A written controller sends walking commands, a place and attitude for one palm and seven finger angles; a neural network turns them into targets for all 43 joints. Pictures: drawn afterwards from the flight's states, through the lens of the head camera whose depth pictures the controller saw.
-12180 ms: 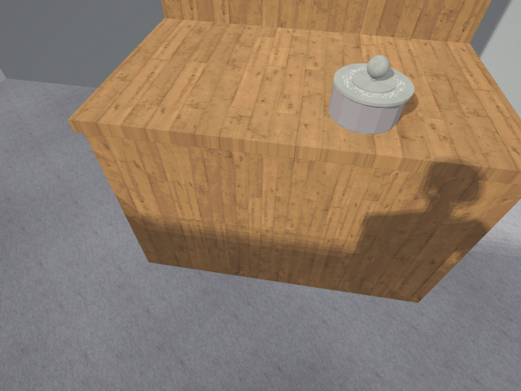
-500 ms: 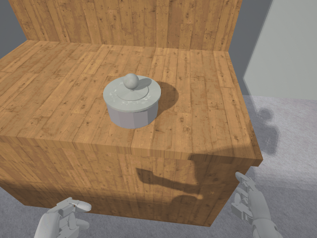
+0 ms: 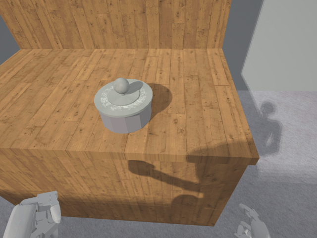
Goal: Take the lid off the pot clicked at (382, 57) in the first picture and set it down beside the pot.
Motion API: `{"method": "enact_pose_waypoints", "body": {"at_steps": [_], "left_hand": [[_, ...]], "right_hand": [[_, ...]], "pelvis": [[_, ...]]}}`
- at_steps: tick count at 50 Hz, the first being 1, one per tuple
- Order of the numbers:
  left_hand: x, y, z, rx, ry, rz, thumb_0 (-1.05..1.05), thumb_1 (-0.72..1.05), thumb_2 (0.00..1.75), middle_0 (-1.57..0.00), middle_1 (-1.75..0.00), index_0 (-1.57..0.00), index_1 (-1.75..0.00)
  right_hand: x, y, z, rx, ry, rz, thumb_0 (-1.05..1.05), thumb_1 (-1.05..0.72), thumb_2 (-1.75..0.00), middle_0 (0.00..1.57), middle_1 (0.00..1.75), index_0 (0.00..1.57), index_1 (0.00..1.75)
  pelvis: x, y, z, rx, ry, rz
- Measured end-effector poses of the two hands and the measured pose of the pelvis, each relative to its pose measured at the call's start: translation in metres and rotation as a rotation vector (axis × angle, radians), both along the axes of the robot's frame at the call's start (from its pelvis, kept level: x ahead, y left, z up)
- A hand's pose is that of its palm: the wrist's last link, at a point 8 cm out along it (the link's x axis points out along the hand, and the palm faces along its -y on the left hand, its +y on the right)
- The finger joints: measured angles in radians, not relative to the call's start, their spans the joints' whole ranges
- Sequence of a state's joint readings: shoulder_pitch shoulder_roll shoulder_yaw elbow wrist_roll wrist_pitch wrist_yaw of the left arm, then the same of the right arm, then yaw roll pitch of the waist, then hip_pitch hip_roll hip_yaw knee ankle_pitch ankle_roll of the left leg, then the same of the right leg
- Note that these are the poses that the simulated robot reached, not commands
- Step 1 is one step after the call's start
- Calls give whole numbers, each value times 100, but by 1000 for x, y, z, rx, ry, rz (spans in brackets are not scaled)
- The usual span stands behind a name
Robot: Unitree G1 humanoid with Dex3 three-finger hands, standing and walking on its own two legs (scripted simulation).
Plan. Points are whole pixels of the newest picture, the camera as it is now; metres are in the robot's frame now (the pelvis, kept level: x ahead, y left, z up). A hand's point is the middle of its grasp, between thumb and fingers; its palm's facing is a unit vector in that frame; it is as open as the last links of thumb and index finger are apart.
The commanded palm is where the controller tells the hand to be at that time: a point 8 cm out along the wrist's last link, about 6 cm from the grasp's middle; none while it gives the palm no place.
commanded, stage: raise the hand higher, near the body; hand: left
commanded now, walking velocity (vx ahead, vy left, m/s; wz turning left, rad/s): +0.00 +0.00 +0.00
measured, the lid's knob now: (121, 85) +0.51 +0.17 +0.13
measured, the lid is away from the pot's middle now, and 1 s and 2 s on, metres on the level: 0.00 0.00 0.00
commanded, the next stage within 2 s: reach forward and open the fingers in 0.54 s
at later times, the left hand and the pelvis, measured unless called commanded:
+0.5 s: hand (49, 191) +0.17 +0.24 +0.12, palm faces +0.32 -0.85 -0.42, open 3.1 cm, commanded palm +0.12 +0.27 +0.15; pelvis +0.01 +0.00 +0.00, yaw +0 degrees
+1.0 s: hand (30, 180) +0.18 +0.28 +0.13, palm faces -0.11 -0.05 -0.99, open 3.1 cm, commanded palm +0.17 +0.27 +0.20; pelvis -0.01 +0.01 +0.00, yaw +1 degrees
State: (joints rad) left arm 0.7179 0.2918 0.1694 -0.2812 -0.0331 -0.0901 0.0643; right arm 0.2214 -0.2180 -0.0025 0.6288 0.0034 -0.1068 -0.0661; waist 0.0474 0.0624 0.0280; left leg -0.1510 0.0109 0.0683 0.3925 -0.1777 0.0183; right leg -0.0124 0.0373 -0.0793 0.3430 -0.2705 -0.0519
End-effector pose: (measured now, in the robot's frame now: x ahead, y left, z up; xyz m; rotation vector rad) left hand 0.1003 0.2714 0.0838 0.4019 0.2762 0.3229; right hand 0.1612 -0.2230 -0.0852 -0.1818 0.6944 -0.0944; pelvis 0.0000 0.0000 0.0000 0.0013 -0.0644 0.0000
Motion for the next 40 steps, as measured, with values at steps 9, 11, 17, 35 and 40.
{"method": "enact_pose_waypoints", "body": {"at_steps": [9,11,17,35,40], "left_hand": [[13,0,21,25,-91,-18,2,89,90,-130,-150,-130,-149],[15,0,25,29,-110,-21,2,89,90,-130,-150,-130,-149],[22,2,39,47,-170,-26,2,89,90,-130,-150,-130,-149],[47,1,84,318,-262,-101,2,88,91,-131,-149,-130,-149],[57,-4,97,803,-65,-212,1,82,94,-129,-143,-128,-143]], "right_hand": [[34,2,19,-11,-98,19,2,-91,-90,20,30,20,30],[40,5,22,-8,-112,27,2,-91,-90,20,30,20,30],[50,17,24,9,-123,63,1,-91,-90,20,30,20,30],[29,21,5,15,-20,82,2,-91,-90,20,30,20,30],[31,16,-3,32,45,90,2,-91,-90,20,30,20,30]], "pelvis": [[7,2,0,1,4,-1],[8,2,0,1,5,0],[11,3,-1,1,5,3],[8,7,-2,-1,20,-2],[-1,9,-5,0,50,-14]]}}
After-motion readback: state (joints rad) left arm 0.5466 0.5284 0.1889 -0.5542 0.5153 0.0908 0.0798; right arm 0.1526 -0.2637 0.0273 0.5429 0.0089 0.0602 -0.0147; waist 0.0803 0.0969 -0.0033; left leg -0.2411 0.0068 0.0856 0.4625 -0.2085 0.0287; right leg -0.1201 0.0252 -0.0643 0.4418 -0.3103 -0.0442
